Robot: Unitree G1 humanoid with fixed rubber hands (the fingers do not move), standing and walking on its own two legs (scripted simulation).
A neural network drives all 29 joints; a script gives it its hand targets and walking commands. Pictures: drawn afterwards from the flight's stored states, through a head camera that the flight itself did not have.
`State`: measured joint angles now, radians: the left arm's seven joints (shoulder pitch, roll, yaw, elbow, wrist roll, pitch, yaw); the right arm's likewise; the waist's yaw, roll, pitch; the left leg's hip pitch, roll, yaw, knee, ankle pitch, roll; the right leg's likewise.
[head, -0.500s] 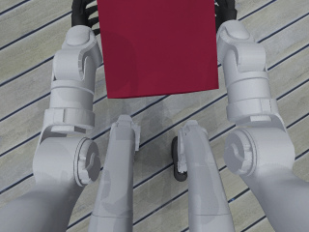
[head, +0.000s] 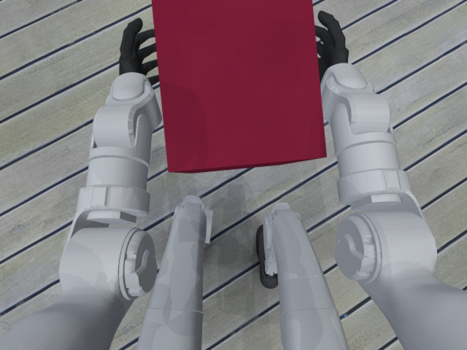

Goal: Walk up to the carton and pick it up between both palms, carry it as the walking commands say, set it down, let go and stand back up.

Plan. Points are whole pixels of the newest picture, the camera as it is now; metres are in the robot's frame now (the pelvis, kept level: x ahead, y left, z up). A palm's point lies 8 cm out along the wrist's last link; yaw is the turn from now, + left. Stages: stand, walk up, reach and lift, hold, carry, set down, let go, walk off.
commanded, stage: reach and lift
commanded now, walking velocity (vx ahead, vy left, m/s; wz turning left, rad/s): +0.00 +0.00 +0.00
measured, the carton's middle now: (234, 101) +0.49 +0.02 -0.07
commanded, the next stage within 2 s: none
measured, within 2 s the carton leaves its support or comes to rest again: neither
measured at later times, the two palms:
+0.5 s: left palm (117, 61) +0.46 +0.16 +0.07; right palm (364, 48) +0.49 -0.12 +0.08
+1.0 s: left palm (78, 14) +0.45 +0.15 +0.16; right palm (429, 4) +0.47 -0.12 +0.17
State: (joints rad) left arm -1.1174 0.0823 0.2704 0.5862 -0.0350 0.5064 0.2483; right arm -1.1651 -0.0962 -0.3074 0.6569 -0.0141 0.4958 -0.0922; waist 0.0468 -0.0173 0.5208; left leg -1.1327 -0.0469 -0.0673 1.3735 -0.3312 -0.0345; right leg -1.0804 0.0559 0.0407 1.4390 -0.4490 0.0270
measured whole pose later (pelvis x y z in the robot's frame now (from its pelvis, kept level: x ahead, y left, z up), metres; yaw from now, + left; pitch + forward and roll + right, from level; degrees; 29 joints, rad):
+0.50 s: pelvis +0.02 +0.00 +0.06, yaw +0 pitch +3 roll +0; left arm -0.95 0.03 0.27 0.59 0.00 0.49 0.24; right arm -1.01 -0.04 -0.31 0.66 -0.06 0.49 -0.08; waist 0.05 -0.02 0.40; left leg -0.88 -0.04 -0.07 1.09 -0.26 -0.03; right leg -0.84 0.05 0.05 1.16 -0.37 0.02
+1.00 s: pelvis +0.11 -0.01 +0.14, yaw +0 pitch +2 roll +1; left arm -0.55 -0.11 0.35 0.64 0.16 0.53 0.16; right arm -0.60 0.12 -0.37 0.71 -0.22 0.51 -0.03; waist 0.05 -0.02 -0.04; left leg -0.50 -0.03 -0.07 0.72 -0.25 -0.03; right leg -0.46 0.03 0.06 0.77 -0.35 0.00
